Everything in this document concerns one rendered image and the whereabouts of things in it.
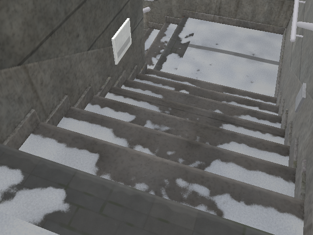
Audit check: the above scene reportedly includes stairs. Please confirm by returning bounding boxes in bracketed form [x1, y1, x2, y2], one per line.
[19, 69, 304, 235]
[144, 23, 177, 70]

